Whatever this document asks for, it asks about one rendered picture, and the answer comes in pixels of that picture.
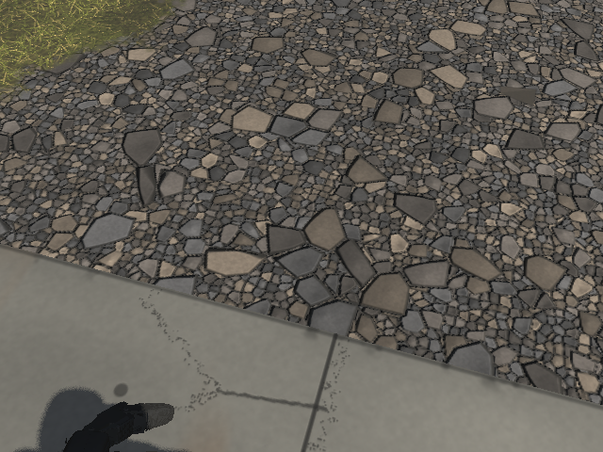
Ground robot left hand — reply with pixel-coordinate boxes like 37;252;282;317
63;402;174;452

